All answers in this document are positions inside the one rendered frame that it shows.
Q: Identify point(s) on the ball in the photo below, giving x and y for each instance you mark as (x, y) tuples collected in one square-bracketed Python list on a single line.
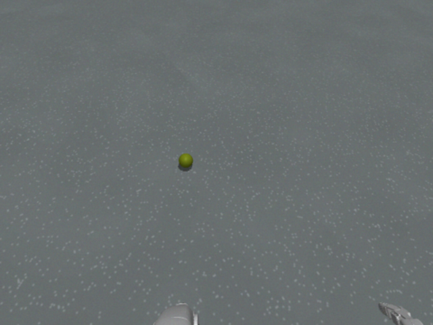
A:
[(185, 160)]

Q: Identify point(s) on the right robot hand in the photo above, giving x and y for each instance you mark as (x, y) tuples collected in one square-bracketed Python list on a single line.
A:
[(398, 315)]

